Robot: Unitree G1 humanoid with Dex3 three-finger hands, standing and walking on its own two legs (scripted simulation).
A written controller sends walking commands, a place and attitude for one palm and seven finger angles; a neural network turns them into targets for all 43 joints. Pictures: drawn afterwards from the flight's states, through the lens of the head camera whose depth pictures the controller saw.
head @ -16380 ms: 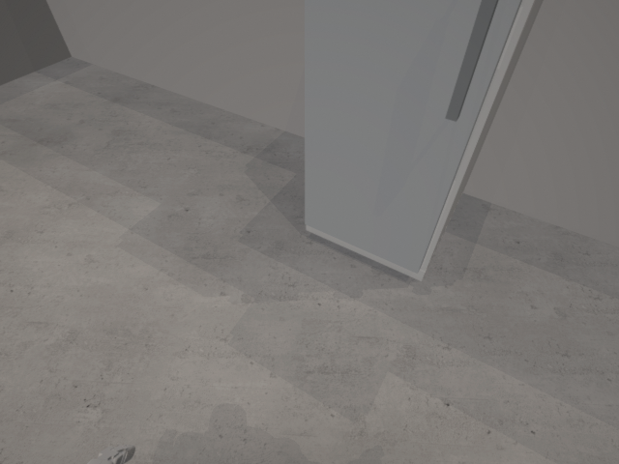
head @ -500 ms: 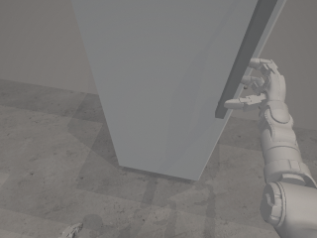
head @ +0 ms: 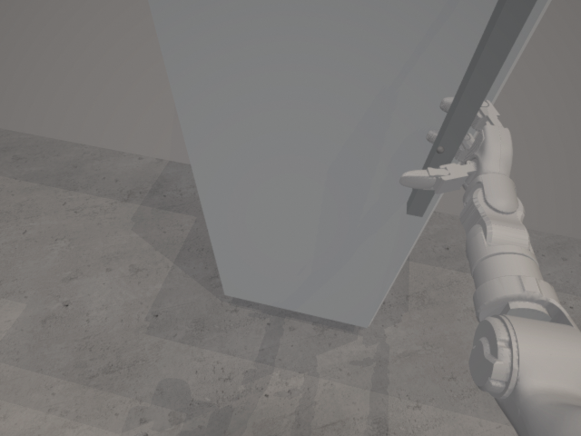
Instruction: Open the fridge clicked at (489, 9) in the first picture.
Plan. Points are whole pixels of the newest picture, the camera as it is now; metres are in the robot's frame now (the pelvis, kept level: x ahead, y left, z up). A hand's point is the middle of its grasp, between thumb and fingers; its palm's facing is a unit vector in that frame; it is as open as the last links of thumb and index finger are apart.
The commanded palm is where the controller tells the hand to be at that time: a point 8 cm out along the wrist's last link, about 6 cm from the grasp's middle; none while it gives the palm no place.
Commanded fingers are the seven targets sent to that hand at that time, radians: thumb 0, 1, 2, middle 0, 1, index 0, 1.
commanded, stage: slide the fingers in behind the handle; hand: right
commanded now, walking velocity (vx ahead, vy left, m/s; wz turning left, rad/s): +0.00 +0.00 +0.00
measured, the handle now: (471, 80) +0.53 -0.15 +0.24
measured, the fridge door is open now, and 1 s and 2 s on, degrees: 0 0 0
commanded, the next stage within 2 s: grip the handle and tug to test in 0.70 s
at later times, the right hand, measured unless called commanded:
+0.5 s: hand (431, 149) +0.48 -0.12 +0.16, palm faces +0.09 +1.00 +0.00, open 14.0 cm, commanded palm +0.45 -0.17 +0.16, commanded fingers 0.00 0.50 -0.30 0.30 1.20 0.30 1.20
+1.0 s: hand (432, 149) +0.48 -0.12 +0.16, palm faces +0.10 +1.00 +0.01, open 13.0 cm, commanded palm +0.45 -0.17 +0.16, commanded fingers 0.00 -0.01 -0.52 0.35 1.27 0.35 1.27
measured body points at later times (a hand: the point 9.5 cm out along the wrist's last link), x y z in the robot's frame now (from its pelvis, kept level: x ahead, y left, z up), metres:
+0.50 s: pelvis +0.00 +0.00 +0.00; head +0.04 +0.01 +0.45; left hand +0.07 +0.26 -0.12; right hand +0.47 -0.17 +0.16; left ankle +0.02 +0.10 -0.73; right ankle -0.02 -0.11 -0.73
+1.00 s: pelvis +0.00 +0.00 +0.00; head +0.04 +0.01 +0.45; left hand +0.07 +0.25 -0.12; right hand +0.47 -0.18 +0.16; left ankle +0.02 +0.10 -0.73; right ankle -0.02 -0.11 -0.73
